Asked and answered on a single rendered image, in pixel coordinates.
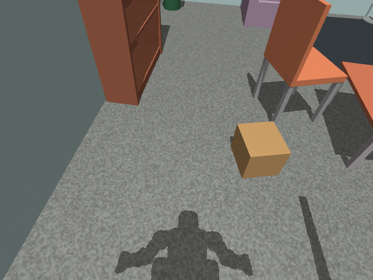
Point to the bookshelf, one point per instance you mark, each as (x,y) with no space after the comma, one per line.
(125,37)

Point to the armchair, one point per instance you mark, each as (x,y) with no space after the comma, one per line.
(259,13)

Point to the coffee table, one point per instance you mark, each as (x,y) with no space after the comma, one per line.
(360,77)

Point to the chair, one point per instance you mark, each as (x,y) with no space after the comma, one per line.
(290,51)

